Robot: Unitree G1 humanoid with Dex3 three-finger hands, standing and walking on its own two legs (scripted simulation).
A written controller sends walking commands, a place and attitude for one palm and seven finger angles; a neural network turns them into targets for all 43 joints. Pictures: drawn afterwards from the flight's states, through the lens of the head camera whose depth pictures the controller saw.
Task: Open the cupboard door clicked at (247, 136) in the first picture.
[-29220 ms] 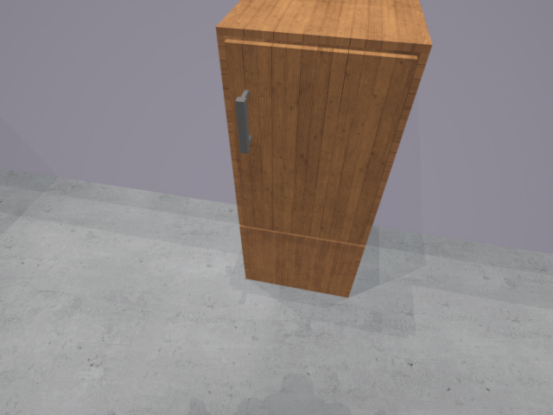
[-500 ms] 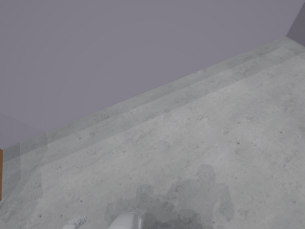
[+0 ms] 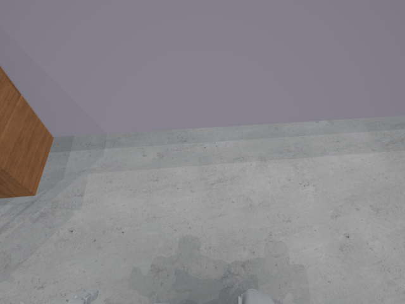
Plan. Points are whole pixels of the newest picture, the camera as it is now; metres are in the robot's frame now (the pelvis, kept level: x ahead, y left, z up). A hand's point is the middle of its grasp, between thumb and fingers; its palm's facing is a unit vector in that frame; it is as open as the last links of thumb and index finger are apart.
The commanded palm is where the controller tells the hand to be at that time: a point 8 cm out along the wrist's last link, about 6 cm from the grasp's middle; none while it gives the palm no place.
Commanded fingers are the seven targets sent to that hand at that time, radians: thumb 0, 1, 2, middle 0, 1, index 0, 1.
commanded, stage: turn to face it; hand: left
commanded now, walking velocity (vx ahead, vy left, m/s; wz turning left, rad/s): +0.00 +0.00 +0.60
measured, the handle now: out of the picture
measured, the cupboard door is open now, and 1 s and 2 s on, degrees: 49 49 49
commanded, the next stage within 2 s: take the last steps up to it in 1.58 s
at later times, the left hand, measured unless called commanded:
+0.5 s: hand out of the picture +0.00 +0.17 -0.18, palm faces +0.35 -0.91 -0.22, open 7.4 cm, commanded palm none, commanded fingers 0.00 0.90 0.90 -0.20 -0.30 -0.20 -0.30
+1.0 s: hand out of the picture +0.01 +0.15 -0.15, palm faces +0.57 -0.76 -0.29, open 7.4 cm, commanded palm none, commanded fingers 0.00 0.90 0.90 -0.20 -0.30 -0.20 -0.30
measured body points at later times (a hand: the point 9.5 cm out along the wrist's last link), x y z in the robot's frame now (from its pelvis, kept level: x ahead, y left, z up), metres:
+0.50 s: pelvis +0.01 -0.04 -0.01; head +0.06 -0.01 +0.43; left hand -0.02 +0.21 -0.16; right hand +0.20 -0.25 -0.15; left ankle -0.02 +0.07 -0.74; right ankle +0.01 -0.16 -0.74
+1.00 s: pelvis +0.04 -0.07 +0.00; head +0.10 -0.06 +0.45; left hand -0.02 +0.19 -0.12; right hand +0.26 -0.24 -0.16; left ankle -0.05 +0.02 -0.65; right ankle +0.09 -0.17 -0.74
